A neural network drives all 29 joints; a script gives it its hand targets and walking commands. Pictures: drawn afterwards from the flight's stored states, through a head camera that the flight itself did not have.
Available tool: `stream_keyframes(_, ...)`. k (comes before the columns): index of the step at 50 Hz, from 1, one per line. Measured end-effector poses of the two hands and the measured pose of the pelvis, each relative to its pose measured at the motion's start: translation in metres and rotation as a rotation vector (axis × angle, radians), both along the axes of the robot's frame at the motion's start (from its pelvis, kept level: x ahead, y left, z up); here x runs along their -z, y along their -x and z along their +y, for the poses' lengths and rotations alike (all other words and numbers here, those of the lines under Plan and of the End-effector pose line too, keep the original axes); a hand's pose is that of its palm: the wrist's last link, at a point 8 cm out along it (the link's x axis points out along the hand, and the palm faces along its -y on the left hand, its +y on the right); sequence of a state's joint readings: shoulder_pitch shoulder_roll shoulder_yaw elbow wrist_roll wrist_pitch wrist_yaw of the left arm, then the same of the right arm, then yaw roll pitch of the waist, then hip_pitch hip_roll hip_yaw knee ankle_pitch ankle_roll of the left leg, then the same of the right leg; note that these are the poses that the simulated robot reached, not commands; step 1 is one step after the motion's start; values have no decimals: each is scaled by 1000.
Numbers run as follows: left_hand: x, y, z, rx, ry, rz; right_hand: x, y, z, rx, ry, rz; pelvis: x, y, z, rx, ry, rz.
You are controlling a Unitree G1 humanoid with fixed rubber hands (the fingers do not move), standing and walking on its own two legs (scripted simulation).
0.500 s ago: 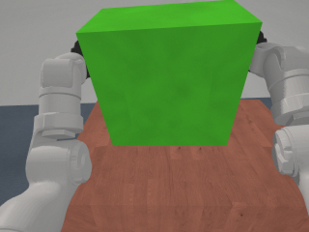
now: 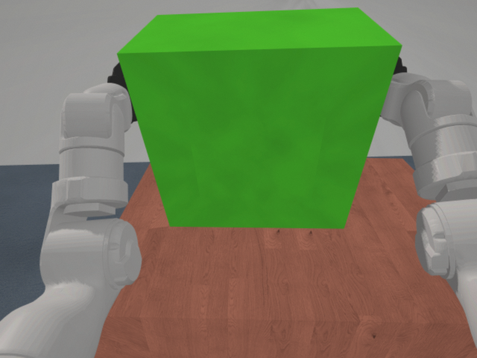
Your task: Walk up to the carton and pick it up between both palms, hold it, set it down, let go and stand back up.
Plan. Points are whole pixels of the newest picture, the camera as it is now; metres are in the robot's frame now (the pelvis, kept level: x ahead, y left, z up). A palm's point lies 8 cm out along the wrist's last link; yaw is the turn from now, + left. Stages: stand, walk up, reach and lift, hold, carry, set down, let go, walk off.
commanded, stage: hold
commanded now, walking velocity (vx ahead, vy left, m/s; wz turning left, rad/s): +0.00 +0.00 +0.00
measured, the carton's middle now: (255, 127) +0.38 -0.01 +0.30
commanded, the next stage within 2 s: set down in 1.42 s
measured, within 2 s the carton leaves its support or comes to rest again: neither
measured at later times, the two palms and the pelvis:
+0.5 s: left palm (122, 104) +0.37 +0.18 +0.34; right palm (388, 92) +0.36 -0.20 +0.36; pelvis +0.00 +0.00 +0.00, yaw +0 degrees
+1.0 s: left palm (126, 98) +0.37 +0.18 +0.34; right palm (393, 90) +0.36 -0.21 +0.36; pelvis +0.00 +0.00 +0.00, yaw +0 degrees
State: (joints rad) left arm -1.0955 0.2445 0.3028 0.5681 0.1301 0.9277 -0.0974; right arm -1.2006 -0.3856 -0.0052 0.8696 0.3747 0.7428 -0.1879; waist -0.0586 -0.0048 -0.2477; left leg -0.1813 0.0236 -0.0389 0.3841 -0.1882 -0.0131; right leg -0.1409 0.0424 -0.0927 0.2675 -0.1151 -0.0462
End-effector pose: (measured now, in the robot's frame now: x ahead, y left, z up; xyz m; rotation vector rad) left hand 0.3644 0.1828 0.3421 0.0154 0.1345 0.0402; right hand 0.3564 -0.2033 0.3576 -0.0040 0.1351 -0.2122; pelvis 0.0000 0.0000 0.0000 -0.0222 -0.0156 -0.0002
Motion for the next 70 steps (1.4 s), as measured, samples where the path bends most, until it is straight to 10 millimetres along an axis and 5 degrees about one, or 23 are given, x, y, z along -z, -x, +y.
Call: stream_keyframes(70, 2, 0, 0, -2, -1, 6, 0, 0, 0, -4, 3, 6, 0, 3, -1, 2, -2, -3)
